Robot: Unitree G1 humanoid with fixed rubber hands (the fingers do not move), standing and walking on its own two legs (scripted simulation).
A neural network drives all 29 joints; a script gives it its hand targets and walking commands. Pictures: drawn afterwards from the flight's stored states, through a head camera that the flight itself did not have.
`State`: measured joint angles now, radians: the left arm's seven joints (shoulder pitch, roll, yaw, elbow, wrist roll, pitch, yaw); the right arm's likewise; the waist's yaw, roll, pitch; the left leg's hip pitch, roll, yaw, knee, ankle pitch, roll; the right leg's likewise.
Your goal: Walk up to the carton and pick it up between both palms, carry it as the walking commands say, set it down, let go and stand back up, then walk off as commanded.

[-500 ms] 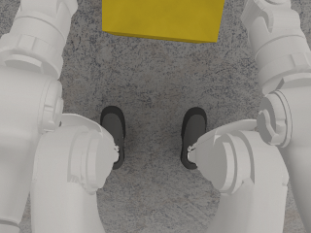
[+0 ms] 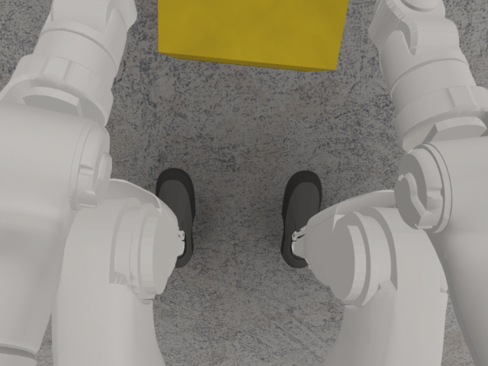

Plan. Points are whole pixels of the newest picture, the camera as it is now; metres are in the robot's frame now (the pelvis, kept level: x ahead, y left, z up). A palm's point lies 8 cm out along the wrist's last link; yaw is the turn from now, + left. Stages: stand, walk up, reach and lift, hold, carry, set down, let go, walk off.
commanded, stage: reach and lift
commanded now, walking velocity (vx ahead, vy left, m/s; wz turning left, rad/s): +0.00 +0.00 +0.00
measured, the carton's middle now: out of the picture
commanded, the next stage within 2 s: none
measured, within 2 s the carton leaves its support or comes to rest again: leaves its support in 0.48 s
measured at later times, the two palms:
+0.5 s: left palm out of the picture +0.55 +0.17 -0.20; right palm out of the picture +0.56 -0.14 -0.18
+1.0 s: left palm out of the picture +0.54 +0.16 -0.15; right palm out of the picture +0.54 -0.15 -0.12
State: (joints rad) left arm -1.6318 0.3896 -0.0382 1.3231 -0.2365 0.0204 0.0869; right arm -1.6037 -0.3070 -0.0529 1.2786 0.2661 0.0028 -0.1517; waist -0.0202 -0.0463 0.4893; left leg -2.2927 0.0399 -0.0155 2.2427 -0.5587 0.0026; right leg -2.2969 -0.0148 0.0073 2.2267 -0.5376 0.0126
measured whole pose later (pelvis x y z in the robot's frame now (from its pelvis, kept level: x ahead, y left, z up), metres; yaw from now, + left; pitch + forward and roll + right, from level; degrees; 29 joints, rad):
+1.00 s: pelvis -0.02 -0.01 +0.02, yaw +3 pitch +30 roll -1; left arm -1.56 0.36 0.09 1.03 -0.08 0.30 0.20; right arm -1.50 -0.22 -0.25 0.91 0.09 0.28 -0.18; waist -0.06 -0.04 0.52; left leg -2.18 -0.03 -0.07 2.16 -0.50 -0.05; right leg -2.15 0.08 0.05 2.17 -0.53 0.07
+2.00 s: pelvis -0.03 -0.02 +0.10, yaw +4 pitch +24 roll -1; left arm -1.38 0.24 0.18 0.75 0.01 0.43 0.23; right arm -1.30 -0.07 -0.34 0.57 0.01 0.41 -0.36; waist -0.04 -0.03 0.52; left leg -1.88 -0.04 -0.06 1.93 -0.46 -0.05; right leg -1.85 0.06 0.05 1.94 -0.51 0.06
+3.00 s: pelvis -0.04 -0.01 +0.20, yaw +4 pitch +14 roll +0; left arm -1.24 0.19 0.15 0.74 0.01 0.48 0.26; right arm -1.17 -0.05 -0.31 0.58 0.00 0.46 -0.35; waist -0.06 -0.03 0.52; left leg -1.43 -0.04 -0.05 1.59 -0.41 -0.03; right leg -1.40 0.04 0.07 1.61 -0.45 0.06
